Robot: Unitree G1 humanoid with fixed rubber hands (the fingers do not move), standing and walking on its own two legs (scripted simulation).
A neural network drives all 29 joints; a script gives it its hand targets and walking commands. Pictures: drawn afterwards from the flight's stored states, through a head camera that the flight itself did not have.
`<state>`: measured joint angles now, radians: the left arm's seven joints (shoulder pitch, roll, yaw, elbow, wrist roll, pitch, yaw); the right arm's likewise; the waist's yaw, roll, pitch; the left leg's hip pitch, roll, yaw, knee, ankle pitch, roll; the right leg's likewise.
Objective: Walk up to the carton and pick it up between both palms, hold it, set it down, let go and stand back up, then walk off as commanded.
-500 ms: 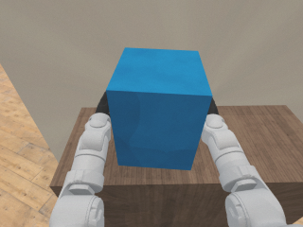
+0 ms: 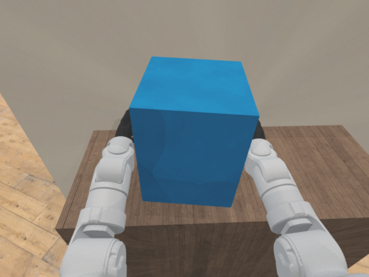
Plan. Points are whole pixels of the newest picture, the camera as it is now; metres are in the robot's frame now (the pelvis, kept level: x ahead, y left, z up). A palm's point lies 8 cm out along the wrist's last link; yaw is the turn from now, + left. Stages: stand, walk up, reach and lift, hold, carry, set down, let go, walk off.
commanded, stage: reach and lift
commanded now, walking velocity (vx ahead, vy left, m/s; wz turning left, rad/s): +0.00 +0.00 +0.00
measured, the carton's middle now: (191, 131) +0.38 -0.01 +0.15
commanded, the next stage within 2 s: hold in 0.40 s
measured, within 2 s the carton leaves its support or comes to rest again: neither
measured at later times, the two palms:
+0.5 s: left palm (120, 133) +0.36 +0.14 +0.17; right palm (257, 136) +0.36 -0.15 +0.15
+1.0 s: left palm (118, 133) +0.35 +0.15 +0.18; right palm (257, 136) +0.35 -0.14 +0.16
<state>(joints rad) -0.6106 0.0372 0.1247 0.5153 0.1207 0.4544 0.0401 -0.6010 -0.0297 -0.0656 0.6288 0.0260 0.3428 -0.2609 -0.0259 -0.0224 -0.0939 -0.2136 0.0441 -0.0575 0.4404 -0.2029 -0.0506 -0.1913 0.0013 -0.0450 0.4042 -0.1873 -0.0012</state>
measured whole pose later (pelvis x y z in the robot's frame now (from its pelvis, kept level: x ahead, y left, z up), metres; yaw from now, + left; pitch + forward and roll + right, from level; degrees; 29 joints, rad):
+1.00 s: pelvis -0.01 +0.00 +0.00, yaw +0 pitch -4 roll -1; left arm -0.61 0.03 0.12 0.32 0.20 0.65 0.02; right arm -0.61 -0.03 -0.07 0.52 0.06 0.45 -0.25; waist -0.02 -0.02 -0.08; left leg -0.18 0.04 -0.06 0.44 -0.20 -0.05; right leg -0.16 0.00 -0.04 0.40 -0.18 0.00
